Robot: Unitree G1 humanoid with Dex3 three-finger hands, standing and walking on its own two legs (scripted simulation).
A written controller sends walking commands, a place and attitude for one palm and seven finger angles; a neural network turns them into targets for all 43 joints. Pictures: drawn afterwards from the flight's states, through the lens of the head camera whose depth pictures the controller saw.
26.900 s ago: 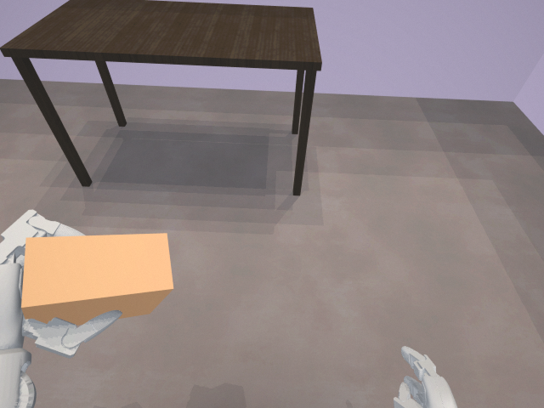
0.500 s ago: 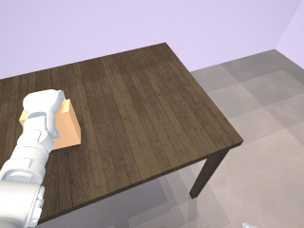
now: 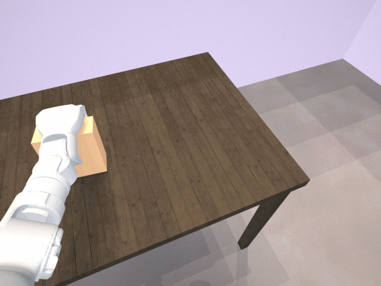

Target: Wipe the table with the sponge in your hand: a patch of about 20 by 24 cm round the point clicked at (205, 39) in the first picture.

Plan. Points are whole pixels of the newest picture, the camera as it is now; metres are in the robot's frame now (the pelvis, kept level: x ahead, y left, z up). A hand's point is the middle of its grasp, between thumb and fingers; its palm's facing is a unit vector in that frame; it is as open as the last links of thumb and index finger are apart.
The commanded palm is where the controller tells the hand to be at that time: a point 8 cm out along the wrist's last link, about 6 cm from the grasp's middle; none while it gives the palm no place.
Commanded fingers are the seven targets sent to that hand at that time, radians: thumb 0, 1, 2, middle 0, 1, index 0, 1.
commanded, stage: slide across to the middle lane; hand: left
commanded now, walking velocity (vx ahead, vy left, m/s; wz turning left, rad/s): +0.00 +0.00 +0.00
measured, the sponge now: (77, 155) +0.40 +0.30 +0.00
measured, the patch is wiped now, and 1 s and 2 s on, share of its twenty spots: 0.50 0.55 0.75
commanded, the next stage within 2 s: wipe back along the middle lane in 0.36 s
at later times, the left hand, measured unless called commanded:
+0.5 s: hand (93, 134) +0.43 +0.25 +0.06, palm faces -0.08 -0.01 -1.00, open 10.6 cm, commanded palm +0.41 +0.22 +0.10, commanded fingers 0.00 0.10 1.30 -1.20 -1.60 -1.20 -1.60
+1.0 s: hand (104, 145) +0.40 +0.22 +0.05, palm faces -0.04 -0.02 -1.00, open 10.6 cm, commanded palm +0.36 +0.20 +0.09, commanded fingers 0.00 0.10 1.30 -1.20 -1.60 -1.20 -1.60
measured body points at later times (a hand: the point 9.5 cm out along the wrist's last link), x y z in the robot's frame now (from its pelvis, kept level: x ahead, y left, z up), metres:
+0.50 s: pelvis +0.01 -0.01 +0.00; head +0.05 -0.02 +0.45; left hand +0.43 +0.24 +0.11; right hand +0.16 -0.25 -0.13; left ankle +0.00 +0.09 -0.73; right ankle -0.02 -0.12 -0.73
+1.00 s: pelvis +0.01 -0.01 +0.00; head +0.03 -0.03 +0.45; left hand +0.40 +0.21 +0.11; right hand +0.17 -0.26 -0.12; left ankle +0.00 +0.09 -0.73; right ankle -0.02 -0.12 -0.73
